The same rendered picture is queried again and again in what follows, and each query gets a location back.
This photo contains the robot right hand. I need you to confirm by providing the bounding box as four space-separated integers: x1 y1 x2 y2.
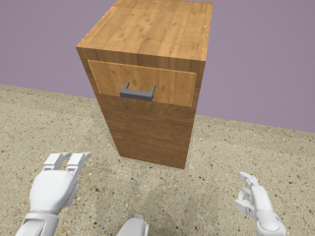
235 171 274 218

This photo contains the left robot shin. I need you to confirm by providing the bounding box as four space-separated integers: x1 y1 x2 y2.
134 214 144 220

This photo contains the robot right forearm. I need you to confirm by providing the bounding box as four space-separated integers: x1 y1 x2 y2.
254 209 286 236

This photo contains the robot left forearm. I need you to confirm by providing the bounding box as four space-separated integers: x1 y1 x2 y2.
15 211 60 236

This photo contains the robot left hand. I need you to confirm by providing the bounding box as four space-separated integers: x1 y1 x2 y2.
30 151 92 215

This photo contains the cabinet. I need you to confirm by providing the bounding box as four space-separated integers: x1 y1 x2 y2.
76 0 214 170

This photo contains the drawer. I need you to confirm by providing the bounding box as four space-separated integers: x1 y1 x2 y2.
88 60 196 106

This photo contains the handle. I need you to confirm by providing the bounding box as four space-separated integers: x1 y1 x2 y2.
119 82 156 101

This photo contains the left robot thigh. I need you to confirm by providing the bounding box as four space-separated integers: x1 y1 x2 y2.
116 217 150 236

